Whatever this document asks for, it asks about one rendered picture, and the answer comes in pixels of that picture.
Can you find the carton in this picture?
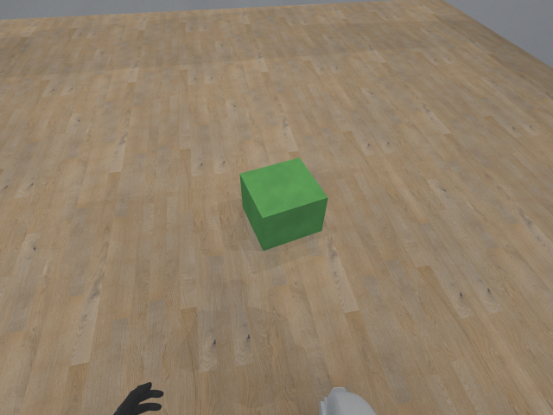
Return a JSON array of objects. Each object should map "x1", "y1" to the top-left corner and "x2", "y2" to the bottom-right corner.
[{"x1": 240, "y1": 157, "x2": 328, "y2": 251}]

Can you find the left robot hand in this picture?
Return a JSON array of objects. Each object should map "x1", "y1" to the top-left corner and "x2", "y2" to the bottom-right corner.
[{"x1": 113, "y1": 382, "x2": 163, "y2": 415}]

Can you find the right robot shin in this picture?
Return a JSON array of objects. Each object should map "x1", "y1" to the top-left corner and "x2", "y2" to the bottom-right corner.
[{"x1": 328, "y1": 387, "x2": 347, "y2": 396}]

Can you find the right robot thigh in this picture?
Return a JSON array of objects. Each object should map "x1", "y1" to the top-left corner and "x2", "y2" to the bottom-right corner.
[{"x1": 319, "y1": 393, "x2": 377, "y2": 415}]

